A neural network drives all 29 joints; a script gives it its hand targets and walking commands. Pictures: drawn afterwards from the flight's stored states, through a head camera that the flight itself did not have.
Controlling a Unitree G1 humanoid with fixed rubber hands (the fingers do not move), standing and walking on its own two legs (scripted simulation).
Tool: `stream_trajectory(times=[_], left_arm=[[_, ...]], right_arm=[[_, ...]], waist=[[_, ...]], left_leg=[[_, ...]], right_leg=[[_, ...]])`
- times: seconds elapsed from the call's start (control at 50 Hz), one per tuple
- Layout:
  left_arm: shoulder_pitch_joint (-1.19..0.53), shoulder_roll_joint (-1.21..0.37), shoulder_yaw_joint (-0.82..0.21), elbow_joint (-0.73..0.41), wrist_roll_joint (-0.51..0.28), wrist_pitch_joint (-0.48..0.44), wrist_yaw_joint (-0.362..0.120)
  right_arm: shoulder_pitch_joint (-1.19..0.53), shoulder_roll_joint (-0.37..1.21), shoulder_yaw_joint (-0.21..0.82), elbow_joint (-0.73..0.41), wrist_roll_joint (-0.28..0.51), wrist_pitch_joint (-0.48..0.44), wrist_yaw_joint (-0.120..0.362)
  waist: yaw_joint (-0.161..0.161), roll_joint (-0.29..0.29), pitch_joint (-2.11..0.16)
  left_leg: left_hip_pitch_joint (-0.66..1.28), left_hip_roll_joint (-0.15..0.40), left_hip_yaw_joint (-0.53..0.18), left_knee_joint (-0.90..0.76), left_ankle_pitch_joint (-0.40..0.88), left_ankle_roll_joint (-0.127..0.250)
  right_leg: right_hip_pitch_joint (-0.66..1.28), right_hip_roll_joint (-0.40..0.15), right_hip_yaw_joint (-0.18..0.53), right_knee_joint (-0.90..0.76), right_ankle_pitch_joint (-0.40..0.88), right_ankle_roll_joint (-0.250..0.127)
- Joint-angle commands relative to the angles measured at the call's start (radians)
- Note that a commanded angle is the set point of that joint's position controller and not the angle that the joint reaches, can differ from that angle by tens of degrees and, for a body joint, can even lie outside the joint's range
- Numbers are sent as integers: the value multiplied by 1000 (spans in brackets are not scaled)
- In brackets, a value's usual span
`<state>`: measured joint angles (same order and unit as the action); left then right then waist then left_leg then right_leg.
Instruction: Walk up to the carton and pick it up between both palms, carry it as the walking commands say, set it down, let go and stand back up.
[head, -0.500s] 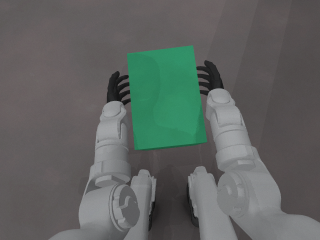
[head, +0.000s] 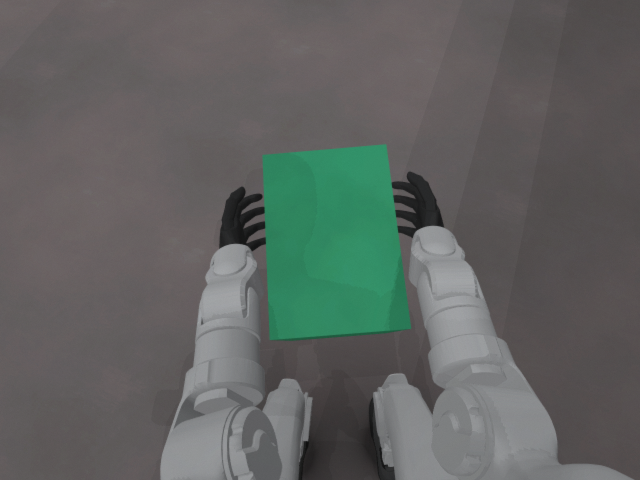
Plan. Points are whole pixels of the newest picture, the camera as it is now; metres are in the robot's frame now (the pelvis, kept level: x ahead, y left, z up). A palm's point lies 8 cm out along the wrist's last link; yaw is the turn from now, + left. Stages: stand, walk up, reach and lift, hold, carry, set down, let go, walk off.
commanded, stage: reach and lift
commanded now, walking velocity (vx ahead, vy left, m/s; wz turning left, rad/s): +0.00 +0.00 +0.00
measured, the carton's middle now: (332, 256) +0.41 +0.02 -0.11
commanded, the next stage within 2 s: none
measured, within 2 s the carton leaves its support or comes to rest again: neither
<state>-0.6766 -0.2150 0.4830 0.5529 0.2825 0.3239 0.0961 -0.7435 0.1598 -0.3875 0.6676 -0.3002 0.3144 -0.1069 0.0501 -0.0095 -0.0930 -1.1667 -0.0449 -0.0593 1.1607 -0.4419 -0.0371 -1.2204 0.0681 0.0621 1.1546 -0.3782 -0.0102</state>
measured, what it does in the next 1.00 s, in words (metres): rises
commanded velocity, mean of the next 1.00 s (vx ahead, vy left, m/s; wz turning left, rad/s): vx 0.00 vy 0.00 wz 0.00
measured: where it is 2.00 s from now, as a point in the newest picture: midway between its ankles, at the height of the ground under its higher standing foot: (339, 460)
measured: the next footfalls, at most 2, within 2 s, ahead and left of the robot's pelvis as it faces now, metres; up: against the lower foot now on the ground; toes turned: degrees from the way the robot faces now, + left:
none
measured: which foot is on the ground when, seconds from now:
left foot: down 0.00-1.00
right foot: down 0.00-1.00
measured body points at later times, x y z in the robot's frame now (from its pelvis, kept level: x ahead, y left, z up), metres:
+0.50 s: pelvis +0.01 +0.00 +0.06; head +0.14 +0.00 +0.49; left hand +0.38 +0.15 +0.03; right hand +0.40 -0.10 +0.02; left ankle +0.05 +0.14 -0.63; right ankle +0.08 -0.10 -0.63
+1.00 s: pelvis +0.03 +0.00 +0.10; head +0.07 -0.01 +0.55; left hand +0.37 +0.15 +0.11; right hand +0.38 -0.10 +0.10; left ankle +0.05 +0.14 -0.63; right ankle +0.08 -0.10 -0.63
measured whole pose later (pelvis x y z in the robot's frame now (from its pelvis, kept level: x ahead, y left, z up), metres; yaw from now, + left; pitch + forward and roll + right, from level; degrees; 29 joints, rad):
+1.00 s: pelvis +0.03 +0.00 +0.10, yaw +0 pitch +4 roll +0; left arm -0.47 -0.23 0.35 0.50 0.31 0.46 0.08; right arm -0.47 0.22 -0.33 0.52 -0.33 0.46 -0.11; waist 0.06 0.01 0.01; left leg -0.37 -0.02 -0.09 0.55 -0.24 -0.02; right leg -0.42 0.05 0.06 0.55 -0.19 -0.02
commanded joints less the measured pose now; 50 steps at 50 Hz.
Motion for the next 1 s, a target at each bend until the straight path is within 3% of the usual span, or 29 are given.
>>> stream_trajectory(times=[0.0, 0.56, 0.74, 0.98], left_arm=[[-652, -1023, -605, 72, -145, -22, -257], [-397, -1065, -649, 20, -112, 7, -263], [-318, -1070, -655, 11, -118, 39, -262], [-298, -1060, -657, -14, -153, 130, -257]], right_arm=[[-553, 1095, 538, 72, 136, -28, 239], [-366, 1058, 568, -31, 109, -9, 283], [-305, 1056, 593, -81, 117, 28, 289], [-300, 1079, 623, -126, 172, 122, 287]], waist=[[17, -28, -757], [15, -9, -574], [16, -4, -494], [16, 4, -361]], left_leg=[[298, -106, 31, -161, 270, 12], [679, -66, -10, -496, 403, 22], [805, -60, -20, -594, 445, 24], [925, -53, -29, -681, 395, 32]], right_leg=[[585, 87, 14, -159, 249, 15], [877, 46, 38, -482, 337, -3], [989, 37, 36, -579, 373, -5], [1117, 24, 37, -673, 319, -1]])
